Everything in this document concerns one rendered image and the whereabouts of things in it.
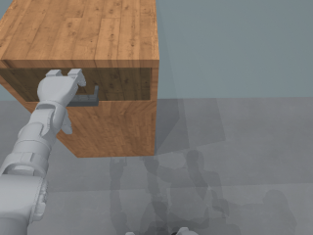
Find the robot left hand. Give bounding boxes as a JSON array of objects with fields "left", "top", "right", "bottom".
[{"left": 37, "top": 69, "right": 86, "bottom": 134}]

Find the left robot forearm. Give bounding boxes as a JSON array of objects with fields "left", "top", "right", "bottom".
[{"left": 0, "top": 100, "right": 66, "bottom": 179}]

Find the drawer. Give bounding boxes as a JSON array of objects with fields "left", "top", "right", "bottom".
[{"left": 0, "top": 68, "right": 151, "bottom": 102}]

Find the handle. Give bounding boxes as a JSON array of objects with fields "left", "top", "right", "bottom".
[{"left": 67, "top": 85, "right": 99, "bottom": 107}]

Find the cabinet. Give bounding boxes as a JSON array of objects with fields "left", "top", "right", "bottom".
[{"left": 0, "top": 0, "right": 159, "bottom": 158}]

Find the robot left upper arm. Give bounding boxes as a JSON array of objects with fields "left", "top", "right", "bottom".
[{"left": 0, "top": 174, "right": 49, "bottom": 235}]

